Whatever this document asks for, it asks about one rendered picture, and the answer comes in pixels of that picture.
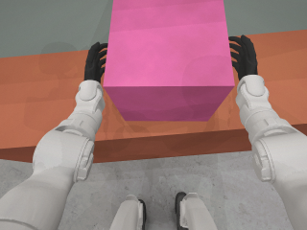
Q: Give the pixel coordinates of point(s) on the robot right thigh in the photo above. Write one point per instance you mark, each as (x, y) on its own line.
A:
(195, 214)

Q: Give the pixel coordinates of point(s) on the carton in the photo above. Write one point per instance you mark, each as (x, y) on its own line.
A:
(168, 60)

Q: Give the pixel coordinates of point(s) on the pedestal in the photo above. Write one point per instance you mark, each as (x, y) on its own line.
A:
(38, 92)

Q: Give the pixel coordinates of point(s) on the left robot forearm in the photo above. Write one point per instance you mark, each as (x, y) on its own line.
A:
(87, 116)

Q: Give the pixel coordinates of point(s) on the robot left thigh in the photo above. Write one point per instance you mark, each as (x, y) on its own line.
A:
(129, 216)

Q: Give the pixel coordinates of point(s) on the robot thigh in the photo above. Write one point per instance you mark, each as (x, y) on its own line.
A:
(195, 214)
(129, 216)

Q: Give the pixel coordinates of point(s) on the right robot forearm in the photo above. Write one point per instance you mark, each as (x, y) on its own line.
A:
(256, 113)

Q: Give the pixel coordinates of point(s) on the right robot hand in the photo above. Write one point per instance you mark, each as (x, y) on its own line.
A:
(246, 63)

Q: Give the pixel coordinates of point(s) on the right robot upper arm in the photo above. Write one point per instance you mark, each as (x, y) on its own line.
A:
(281, 160)

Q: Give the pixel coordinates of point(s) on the left robot upper arm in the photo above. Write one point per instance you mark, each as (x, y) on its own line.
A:
(38, 203)

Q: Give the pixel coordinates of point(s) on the left robot hand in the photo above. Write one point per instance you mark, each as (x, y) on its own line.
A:
(93, 63)

